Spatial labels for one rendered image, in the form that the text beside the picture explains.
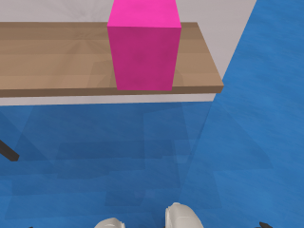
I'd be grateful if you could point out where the robot right thigh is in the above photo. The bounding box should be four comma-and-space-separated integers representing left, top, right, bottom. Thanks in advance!
165, 203, 203, 228

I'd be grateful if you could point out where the robot thigh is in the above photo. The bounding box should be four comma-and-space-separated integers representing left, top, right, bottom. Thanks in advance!
94, 218, 125, 228
165, 203, 203, 228

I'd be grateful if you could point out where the table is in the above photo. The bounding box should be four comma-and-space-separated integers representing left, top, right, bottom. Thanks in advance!
0, 22, 224, 162

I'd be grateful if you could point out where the carton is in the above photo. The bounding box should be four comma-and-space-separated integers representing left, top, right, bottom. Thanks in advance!
106, 0, 181, 91

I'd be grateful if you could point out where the robot left thigh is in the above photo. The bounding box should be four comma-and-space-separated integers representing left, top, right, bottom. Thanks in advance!
94, 218, 125, 228

